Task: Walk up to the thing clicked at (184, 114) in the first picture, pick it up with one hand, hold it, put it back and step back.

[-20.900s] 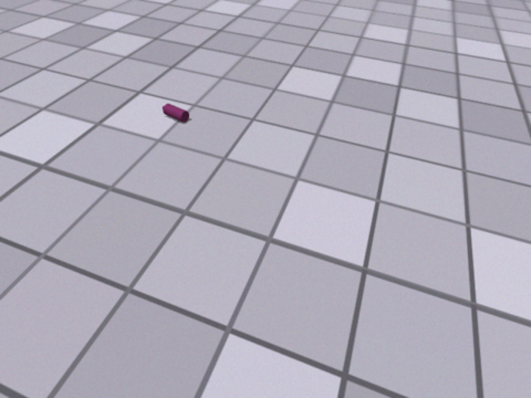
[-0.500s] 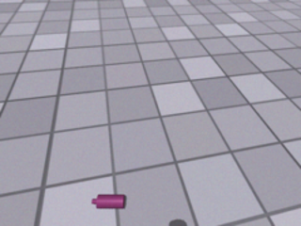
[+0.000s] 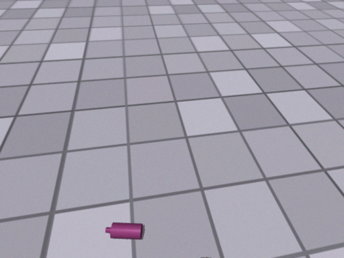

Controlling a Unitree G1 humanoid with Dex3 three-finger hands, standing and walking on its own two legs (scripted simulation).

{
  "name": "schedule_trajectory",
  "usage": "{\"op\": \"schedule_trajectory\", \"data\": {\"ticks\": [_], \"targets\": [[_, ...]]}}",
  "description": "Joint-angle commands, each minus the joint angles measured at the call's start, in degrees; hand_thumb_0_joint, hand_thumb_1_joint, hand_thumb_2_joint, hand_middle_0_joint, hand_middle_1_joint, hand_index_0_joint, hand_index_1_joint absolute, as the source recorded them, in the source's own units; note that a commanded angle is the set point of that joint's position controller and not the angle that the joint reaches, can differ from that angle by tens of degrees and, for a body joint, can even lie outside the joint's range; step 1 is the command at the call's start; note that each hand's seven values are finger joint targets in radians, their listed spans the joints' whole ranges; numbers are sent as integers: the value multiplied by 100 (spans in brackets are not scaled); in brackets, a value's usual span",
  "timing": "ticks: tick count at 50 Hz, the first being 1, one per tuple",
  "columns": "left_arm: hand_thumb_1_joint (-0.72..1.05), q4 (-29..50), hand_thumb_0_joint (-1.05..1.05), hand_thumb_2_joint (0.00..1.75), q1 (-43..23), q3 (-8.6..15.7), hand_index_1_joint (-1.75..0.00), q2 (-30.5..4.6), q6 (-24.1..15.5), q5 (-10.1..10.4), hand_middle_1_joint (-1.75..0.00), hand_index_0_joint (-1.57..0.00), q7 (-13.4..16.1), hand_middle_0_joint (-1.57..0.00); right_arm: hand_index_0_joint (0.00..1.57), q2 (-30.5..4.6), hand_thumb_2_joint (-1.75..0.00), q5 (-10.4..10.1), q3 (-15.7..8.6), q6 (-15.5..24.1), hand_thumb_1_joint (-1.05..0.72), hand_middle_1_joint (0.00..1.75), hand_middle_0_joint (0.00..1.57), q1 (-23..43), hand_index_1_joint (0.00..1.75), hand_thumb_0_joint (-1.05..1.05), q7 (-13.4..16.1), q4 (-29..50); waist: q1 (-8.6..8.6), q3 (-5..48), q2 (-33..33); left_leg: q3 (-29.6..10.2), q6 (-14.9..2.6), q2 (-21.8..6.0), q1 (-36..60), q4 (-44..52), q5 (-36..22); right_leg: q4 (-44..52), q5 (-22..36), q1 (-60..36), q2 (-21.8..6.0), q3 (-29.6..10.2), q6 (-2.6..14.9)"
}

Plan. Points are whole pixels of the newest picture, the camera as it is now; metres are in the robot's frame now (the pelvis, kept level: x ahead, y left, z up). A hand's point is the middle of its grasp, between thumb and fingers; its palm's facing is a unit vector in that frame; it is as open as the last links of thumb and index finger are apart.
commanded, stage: stand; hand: left
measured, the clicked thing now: (123, 230) +0.44 +0.23 -0.74
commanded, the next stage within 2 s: walk up in 0.50 s
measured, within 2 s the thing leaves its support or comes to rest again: neither
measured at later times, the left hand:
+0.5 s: hand out of the picture +0.09 +0.26 -0.15, palm faces -0.02 -0.94 -0.34, open 7.4 cm
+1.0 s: hand out of the picture +0.05 +0.30 -0.18, palm faces -0.05 -0.93 -0.37, open 7.4 cm
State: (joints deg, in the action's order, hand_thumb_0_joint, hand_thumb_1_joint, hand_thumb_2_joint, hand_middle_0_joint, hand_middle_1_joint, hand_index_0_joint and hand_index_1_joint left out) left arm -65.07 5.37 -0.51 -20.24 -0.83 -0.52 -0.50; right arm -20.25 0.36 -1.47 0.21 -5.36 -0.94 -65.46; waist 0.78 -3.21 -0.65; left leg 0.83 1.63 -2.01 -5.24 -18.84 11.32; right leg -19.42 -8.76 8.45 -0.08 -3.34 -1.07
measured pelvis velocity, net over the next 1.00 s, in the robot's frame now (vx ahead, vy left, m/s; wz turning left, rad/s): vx -0.09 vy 0.03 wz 0.00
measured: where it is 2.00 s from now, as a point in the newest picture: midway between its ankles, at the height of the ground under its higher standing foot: outside the picture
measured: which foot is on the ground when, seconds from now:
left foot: down 0.00-1.00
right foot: down 0.00-0.86, up 0.88-1.00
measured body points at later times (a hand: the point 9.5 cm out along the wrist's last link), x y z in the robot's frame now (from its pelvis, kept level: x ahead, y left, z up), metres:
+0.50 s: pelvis +0.01 +0.00 +0.00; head +0.02 +0.00 +0.45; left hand +0.09 +0.30 -0.13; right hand +0.09 -0.30 -0.13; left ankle -0.01 +0.14 -0.75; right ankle +0.02 -0.13 -0.75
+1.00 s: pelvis -0.09 +0.03 -0.02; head -0.02 +0.06 +0.42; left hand +0.05 +0.34 -0.16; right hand -0.05 -0.29 -0.14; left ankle -0.08 +0.14 -0.75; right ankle -0.07 -0.11 -0.68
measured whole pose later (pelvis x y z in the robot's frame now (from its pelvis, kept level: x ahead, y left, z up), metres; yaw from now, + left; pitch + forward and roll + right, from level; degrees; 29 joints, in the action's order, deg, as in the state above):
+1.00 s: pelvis -0.09 +0.03 -0.02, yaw +0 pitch -1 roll -1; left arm -51.5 1.3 3.3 -23.5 4.3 -1.3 1.5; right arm -20.4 2.1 -3.4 -2.3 -9.6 0.0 -55.4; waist 1.5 -11.5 2.6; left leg -1.5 -1.3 0.0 -18.0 -38.9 19.3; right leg -65.1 -30.8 30.2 7.7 -9.6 1.0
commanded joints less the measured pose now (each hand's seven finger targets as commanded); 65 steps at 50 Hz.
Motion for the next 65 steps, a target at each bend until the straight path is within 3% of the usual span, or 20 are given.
{"op": "schedule_trajectory", "data": {"ticks": [1, 19, 24, 25, 29, 35, 39, 41, 42, 43, 44, 45, 46, 49, 57, 61, 62, 63, 64, 65], "targets": [[90, 380, 0, 90, -384, 282, -30, -1348, -148, 18, -30, -20, 104, -20, 20, -1154, -90, 31, -191, 113, -90, 30, 20, 221, 30, 0, 53, 301, 25, 299, 234, -419, -238, -467, -70, 341, 32, 483, -132, 120, -633, -519, 196], [90, 329, 0, 90, -168, 261, -30, -1249, -127, 31, -30, -20, 106, -20, 20, -1246, -90, 2, -158, 135, -90, 30, 20, 175, 30, 0, 106, 315, -27, 611, -6, -438, -249, -570, 82, 245, -929, 196, 1150, -255, -673, -357, 218], [90, 326, 0, 90, -163, 258, -30, -1256, -115, 31, -30, -20, 107, -20, 20, -1210, -90, 0, -132, 135, -90, 30, 20, 190, 30, 0, 114, 309, -59, 450, 39, -457, -216, -553, 4, 328, -725, 276, 828, -158, -641, -323, 188], [90, 484, 0, 90, -234, 469, -30, -1494, -16, 92, -30, -20, 149, -20, 20, -1490, -90, -25, -221, 19, -90, 30, 20, 331, 30, 0, 140, 299, -115, -240, 123, -519, -335, -512, -295, -198, -1872, -249, 2136, 323, -603, -362, 250], [90, 747, 0, 90, -34, 515, -30, -1412, 87, 121, -30, -20, 185, -20, 20, -1417, -90, -106, -286, -71, -90, 30, 20, 140, 30, 0, 159, 555, -89, 575, 114, -391, -475, -506, -65, -740, -2375, -720, 2511, 92, -593, -239, 430], [90, 1208, 0, 90, -336, 594, -30, -1648, 225, 49, -30, -20, 165, -20, 20, -1303, -90, -78, -347, -225, -90, 30, 20, 4, 30, 0, 148, 911, -58, 1059, 558, -175, -444, 42, -258, -1943, -900, -719, 2218, 511, -1188, -899, 1005], [90, 1603, 0, 90, -784, 660, -30, -1868, 296, -126, -30, -20, 161, -20, 20, -1224, -90, 16, -442, -330, -90, 30, 20, -628, 30, 0, 98, 995, 90, 663, 1441, -295, -458, 413, -249, -3285, 2020, -421, 1478, 1757, -1886, -1533, 1548], [90, 1827, 0, 90, -1128, 625, -30, -1743, 334, -116, -30, -20, 172, -20, 20, -1326, -90, -10, -515, -294, -90, 30, 20, -1031, 30, 0, 72, 985, 395, 610, 1304, -465, -587, 192, 0, -2679, 1390, -935, 665, 2173, -1502, -1217, 1184], [90, 1922, 0, 90, -1222, 579, -30, -1519, 340, -93, -30, -20, 200, -20, 20, -1506, -90, 28, -558, -250, -90, 30, 20, -1065, 30, 0, 78, 1030, 516, 523, 454, -1028, -775, -342, -467, -1539, 399, -2004, -6, 1967, -704, -772, 783], [90, 1937, 0, 90, -987, 520, -30, -1138, 353, -84, -30, -20, 237, -20, 20, -1938, -90, 87, -646, -188, -90, 30, 20, -751, 30, 0, 94, 1141, 380, 340, -1009, -2451, -1124, -1366, -800, -92, -1158, -3276, -1302, 2085, 498, -176, 340], [90, 1899, 0, 90, -628, 580, -30, -1159, 377, -119, -30, -20, 297, -20, 20, -2156, -90, 177, -689, -119, -90, 30, 20, -511, 30, 0, 125, 1335, 139, 500, -930, -2985, -1376, -1813, -708, -80, -2032, -4026, -2617, 2171, 728, -718, 259], [90, 1811, 0, 90, -353, 590, -30, -1240, 423, -102, -30, -20, 290, -20, 20, -1903, -90, 239, -634, -87, -90, 30, 20, -361, 30, 0, 161, 1376, -65, 362, -430, -2517, -1486, -1744, -862, -301, -2535, -4651, -2606, 2068, 617, -856, 262], [90, 1817, 0, 90, -93, 602, -30, -1202, 428, -91, -30, -20, 311, -20, 20, -2134, -90, 211, -649, -80, -90, 30, 20, -242, 30, 0, 188, 1503, -68, 557, -878, -2796, -1749, -2029, -809, -330, -2904, -5089, -2770, 2140, 744, -878, 264], [90, 1658, 0, 90, 103, 676, -30, -1358, 431, -26, -30, -20, 261, -20, 20, -1742, -90, 234, -585, -29, -90, 30, 20, 338, 30, 0, 289, 1752, -291, 357, -735, -1752, -1443, -1331, -991, -642, -2545, -5364, -2146, 1918, 590, -956, 166], [90, 2107, 0, 90, 89, 704, -30, -1149, 286, -74, -30, -20, 176, -20, 20, -1683, -90, 100, -584, -79, -90, 30, 20, -638, 30, 0, 355, 1774, 175, 894, -863, -1507, -1426, -1172, 764, -1308, -2948, -2602, -2077, 1700, 242, -204, -72], [90, 1728, 0, 90, 893, 781, -30, -1095, 232, -107, -30, -20, 181, -20, 20, -1677, -90, 28, -524, -213, -90, 30, 20, -210, 30, 0, 278, 1921, -216, 1070, -908, -1077, -972, -868, -277, -1846, -2197, -272, -206, 60, 179, 213, 194], [90, 1769, 0, 90, 873, 844, -30, -1359, 202, -166, -30, -20, 180, -20, 20, -1512, -90, -14, -473, -207, -90, 30, 20, -207, 30, 0, 264, 1969, -184, 1093, -468, -1013, -710, -572, -1060, -1991, -1337, -505, 558, -405, -218, -436, 373], [90, 1862, 0, 90, 793, 962, -30, -1759, 209, -202, -30, -20, 157, -20, 20, -1303, -90, -49, -405, -196, -90, 30, 20, -199, 30, 0, 258, 2071, -199, 871, 685, -699, -383, 214, -2107, -2747, 69, -533, 1071, -528, -1081, -1692, 805], [90, 2056, 0, 90, 372, 1011, -30, -2180, 246, -161, -30, -20, 132, -20, 20, -1236, -90, -30, -437, -242, -90, 30, 20, -30, 30, 0, 364, 2109, -368, 524, 1610, -510, -214, 705, -2019, -4134, 2550, -150, 1491, 769, -2194, -2564, 1809], [90, 2248, 0, 90, 6, 990, -30, -2127, 198, -166, -30, -20, 165, -20, 20, -1436, -90, -71, -537, -260, -90, 30, 20, -194, 30, 0, 375, 2019, -196, 145, 1607, -933, -213, 412, -1681, -4913, 2649, -16, 1546, 1557, -2416, -2833, 1953]]}}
